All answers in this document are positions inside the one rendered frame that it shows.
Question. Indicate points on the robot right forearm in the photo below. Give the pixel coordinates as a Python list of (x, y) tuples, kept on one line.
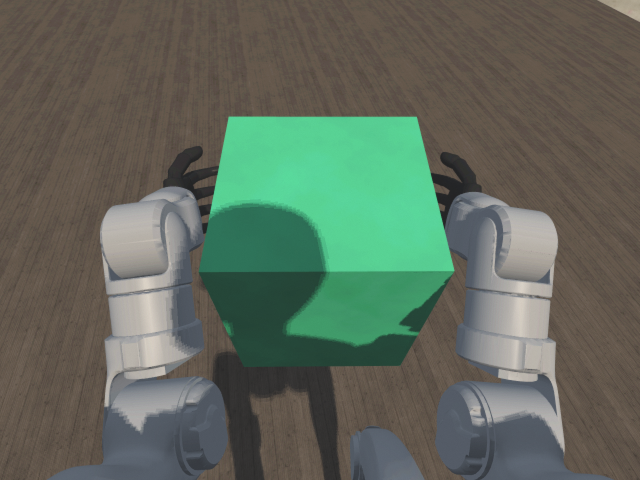
[(510, 254)]

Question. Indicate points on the robot right thigh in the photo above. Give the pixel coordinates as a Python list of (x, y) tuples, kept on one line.
[(378, 454)]

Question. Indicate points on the robot left hand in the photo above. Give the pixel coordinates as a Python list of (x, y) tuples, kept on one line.
[(177, 179)]

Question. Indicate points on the left robot upper arm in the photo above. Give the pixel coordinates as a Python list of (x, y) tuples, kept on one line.
[(169, 429)]

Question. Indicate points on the robot left forearm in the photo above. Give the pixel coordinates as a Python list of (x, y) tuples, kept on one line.
[(145, 251)]

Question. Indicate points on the carton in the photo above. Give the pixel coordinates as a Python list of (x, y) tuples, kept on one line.
[(325, 244)]

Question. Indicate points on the robot right hand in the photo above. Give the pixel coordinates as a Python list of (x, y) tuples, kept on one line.
[(465, 174)]

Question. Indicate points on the right robot upper arm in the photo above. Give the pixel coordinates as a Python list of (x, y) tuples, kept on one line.
[(496, 431)]

